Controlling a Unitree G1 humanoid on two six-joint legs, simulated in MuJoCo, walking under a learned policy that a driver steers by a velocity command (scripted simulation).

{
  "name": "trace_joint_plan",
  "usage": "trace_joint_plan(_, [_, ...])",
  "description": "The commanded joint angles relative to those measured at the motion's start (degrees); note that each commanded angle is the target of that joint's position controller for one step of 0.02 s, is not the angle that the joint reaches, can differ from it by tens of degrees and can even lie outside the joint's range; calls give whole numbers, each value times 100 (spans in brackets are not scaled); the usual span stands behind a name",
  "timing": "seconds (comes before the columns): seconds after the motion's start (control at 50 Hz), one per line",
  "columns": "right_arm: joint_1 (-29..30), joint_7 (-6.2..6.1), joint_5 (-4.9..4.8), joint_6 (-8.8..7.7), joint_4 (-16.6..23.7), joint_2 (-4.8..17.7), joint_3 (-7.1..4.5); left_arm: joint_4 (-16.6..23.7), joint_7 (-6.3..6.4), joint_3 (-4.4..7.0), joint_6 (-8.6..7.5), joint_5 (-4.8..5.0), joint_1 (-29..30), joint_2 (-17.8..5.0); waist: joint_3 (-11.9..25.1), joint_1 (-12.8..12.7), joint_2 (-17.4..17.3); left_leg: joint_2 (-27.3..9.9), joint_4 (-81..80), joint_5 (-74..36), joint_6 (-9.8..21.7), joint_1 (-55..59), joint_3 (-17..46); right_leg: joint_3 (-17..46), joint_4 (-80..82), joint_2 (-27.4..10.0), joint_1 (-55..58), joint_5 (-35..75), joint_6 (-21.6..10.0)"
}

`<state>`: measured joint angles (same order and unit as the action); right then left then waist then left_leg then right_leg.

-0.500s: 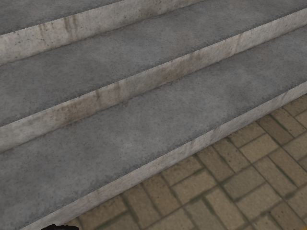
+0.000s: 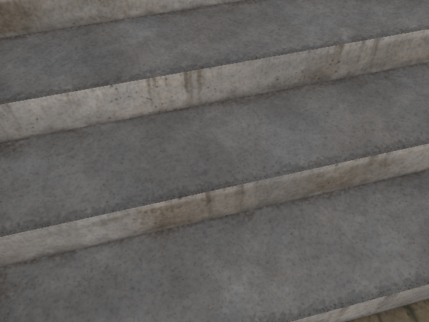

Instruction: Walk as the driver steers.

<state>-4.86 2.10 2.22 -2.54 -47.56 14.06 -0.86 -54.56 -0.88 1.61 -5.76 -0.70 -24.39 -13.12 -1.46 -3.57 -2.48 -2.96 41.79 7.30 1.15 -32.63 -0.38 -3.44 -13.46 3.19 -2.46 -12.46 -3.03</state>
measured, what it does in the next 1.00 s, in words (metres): climbs, turning right: left foot, then right foot 0.15 m higher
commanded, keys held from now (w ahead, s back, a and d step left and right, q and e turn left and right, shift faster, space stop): w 0.16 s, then w+e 0.60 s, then e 0.08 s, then no key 0.12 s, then q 0.04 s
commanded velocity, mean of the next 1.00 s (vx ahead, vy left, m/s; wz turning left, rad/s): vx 0.45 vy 0.00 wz -0.31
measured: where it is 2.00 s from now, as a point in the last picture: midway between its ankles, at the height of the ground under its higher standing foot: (323, 151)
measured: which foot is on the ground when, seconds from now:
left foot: up 0.00-0.10, down 0.12-0.74, up 0.76-1.00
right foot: down 0.00-0.12, up 0.14-0.70, down 0.72-1.00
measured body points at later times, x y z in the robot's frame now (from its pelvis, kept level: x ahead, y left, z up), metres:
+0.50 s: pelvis +0.22 +0.01 -0.01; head +0.24 +0.02 +0.44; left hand +0.37 +0.23 -0.14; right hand +0.10 -0.21 -0.14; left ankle +0.14 +0.10 -0.75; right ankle +0.26 -0.12 -0.51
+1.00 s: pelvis +0.50 -0.13 +0.12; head +0.53 -0.14 +0.57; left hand +0.68 +0.08 -0.01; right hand +0.60 -0.41 +0.03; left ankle +0.62 +0.00 -0.45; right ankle +0.53 -0.15 -0.60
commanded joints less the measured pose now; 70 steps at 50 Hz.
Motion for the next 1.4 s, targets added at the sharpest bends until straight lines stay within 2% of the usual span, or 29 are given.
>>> trace_joint_plan(0.02, [199,-71,-75,-67,323,159,52,171,17,152,-62,-20,-54,-809,125,171,1015,238,-384,-91,72,929,-403,602,77,-1421,-425,2944,-671])
trace_joint_plan(0.06, [36,-142,-40,-102,264,283,15,136,35,156,-25,-8,2,-849,115,311,833,378,-704,210,227,1317,-431,665,-383,-1521,-343,3579,-669])
trace_joint_plan(0.1, [-1021,-232,69,-208,-149,414,-84,122,61,152,15,58,84,-880,526,768,517,640,-1545,66,433,2584,-521,404,-1893,-1164,-429,4263,-497])
trace_joint_plan(0.12, [-1838,-289,163,-265,-348,751,-198,235,79,107,0,82,187,-792,930,1111,300,-113,-1751,31,639,3747,314,291,-3072,-950,-1289,2924,-332])
trace_joint_plan(0.14, [-2200,-324,222,-255,-370,1406,-337,463,59,-67,15,104,-230,-8,1271,826,-1112,-1985,-2042,-1396,1318,4862,2699,-184,-5128,-189,-2964,-1139,-54])
trace_joint_plan(0.16, [-2317,-273,-85,-179,-472,1353,-428,259,117,78,140,-18,-337,-543,1315,895,-564,-2138,-2340,-770,1773,4460,3272,288,-6002,-206,-3435,-1800,-69])
trace_joint_plan(0.2, [-1283,-207,-126,-194,-247,589,-246,322,28,113,175,-88,238,-522,191,554,-106,-1547,-2904,862,1470,3111,2216,569,-6090,-627,-3698,-987,-98])
trace_joint_plan(0.24, [-1207,-258,-112,-259,-345,301,-170,291,-57,152,291,-114,268,-450,-150,285,-179,-1148,-3268,588,1114,2469,1471,588,-6137,-717,-3523,-532,16])
trace_joint_plan(0.32, [-1826,-271,-94,-415,-732,299,-205,334,-110,174,460,-169,437,-135,-79,214,-41,-1154,-3197,-607,1071,2623,695,618,-7063,-604,-4211,-207,87])
trace_joint_plan(0.4, [-2297,-319,-54,-434,-969,215,-166,819,-35,178,550,-205,1512,-34,-349,406,-89,-1223,-3276,-515,1046,2988,303,620,-7764,-576,-5626,-240,106])
trace_joint_plan(0.48, [-2864,-320,31,-484,-1278,212,-149,1380,248,41,632,-155,2347,334,-694,458,16,-1663,-3276,340,1085,3614,367,663,-10080,-500,-7820,-1470,-149])
trace_joint_plan(0.58, [-3127,-321,38,-544,-1556,234,-61,2189,283,-131,634,-198,3308,502,-800,507,-17,-1503,-3384,80,712,3996,-204,340,-9522,-585,-8673,-1976,-434])
trace_joint_plan(0.64, [-3049,-474,-159,-327,-1635,166,26,2729,98,-411,639,-109,3724,638,-670,421,21,-1111,-4260,-1553,829,3382,-927,-796,-7539,-804,-7085,-1813,-453])
trace_joint_plan(0.68, [-2821,-518,-386,-261,-1323,312,56,2439,-43,-422,701,60,3177,554,138,301,281,-1087,-3852,-5920,846,2684,-1333,-1503,-5845,-236,-3912,-827,-656])
trace_joint_plan(0.7, [-2767,-498,-361,-258,-1197,973,-91,2215,-65,-263,678,16,2295,225,857,-233,-402,-1349,-2409,-8949,838,3040,-1324,-1638,-5801,262,-2868,-1221,-722])
trace_joint_plan(0.72, [-2495,-402,-394,-282,-980,1504,-287,1942,-98,-120,651,-9,1040,-76,1842,-732,-1036,-1489,-863,-9981,751,3449,-1194,-1215,-5264,493,-1792,-1092,-946])
trace_joint_plan(0.74, [-2210,-282,-495,-385,-698,1584,-375,1776,-103,24,619,17,422,-348,2309,-1056,-1291,-1229,811,-9084,455,2786,-1153,-30,-4394,397,-657,-962,-1194])
trace_joint_plan(0.76, [-2096,-87,-417,-525,-266,937,-261,1581,-73,288,567,73,500,-1096,2470,-767,314,11,3531,-2551,2,527,-896,3100,-2490,-947,716,-1168,-1719])
trace_joint_plan(0.78, [-2034,42,-243,-597,-66,811,-319,1594,44,501,631,31,711,-1586,3183,-428,856,652,5599,446,-29,56,166,5675,-1156,-1823,849,380,-1656])
trace_joint_plan(0.82, [-1596,-141,-174,-428,376,179,-215,1453,34,445,535,-21,1481,-1178,2008,186,-144,270,6777,112,72,-543,404,4870,-1072,-1613,-537,317,-1316])
trace_joint_plan(0.86, [-1256,-428,-19,-173,652,-420,-18,1011,73,258,389,-69,1558,-452,459,695,-98,-13,6902,508,218,-1169,521,3319,-1360,-1101,-2112,766,-995])
trace_joint_plan(0.88, [-1505,-516,46,-52,784,-428,33,962,37,202,304,-74,1608,-324,286,931,53,-108,6706,696,221,-1248,512,2670,-1418,-1058,-2536,1574,-969])
trace_joint_plan(0.96, [-1278,-638,43,168,896,103,-86,1031,5,161,3,-36,1479,-499,260,935,-75,-187,4362,499,-32,-923,297,1451,-921,-666,-2637,3780,-391])
trace_joint_plan(1.0, [-1084,-620,-55,202,890,-57,-82,890,94,185,-68,-32,756,-637,579,579,392,5,4468,430,-95,-1466,-37,1262,-839,-758,-1350,5235,-144])
trace_joint_plan(1.04, [-1270,-653,-90,238,689,-93,-131,830,165,164,-10,-13,360,-653,854,414,517,165,5263,649,-34,-2304,115,1193,-846,-957,-140,5033,-26])
trace_joint_plan(1.1, [-926,-679,-64,302,740,-377,-73,646,238,117,115,-102,-214,-531,534,241,592,702,6969,991,98,-3656,671,1095,-1154,-1288,663,4601,273])
trace_joint_plan(1.18, [-275,-619,14,416,917,-158,-111,667,290,39,6,-121,-327,-439,10,168,534,838,6938,986,32,-4155,473,970,-820,-1373,552,3150,112])
trace_joint_plan(1.32, [450,-543,-9,558,1489,-535,86,332,457,-24,103,-155,-973,-369,-156,149,825,678,7323,1980,89,-5050,-171,795,-945,-1596,1137,4476,-157])
trace_joint_plan(1.4, [657,-396,-64,637,1821,-615,229,289,628,53,237,-85,-662,-598,-39,410,560,293,5575,2214,188,-3824,-525,285,-477,-1558,1039,5601,-22])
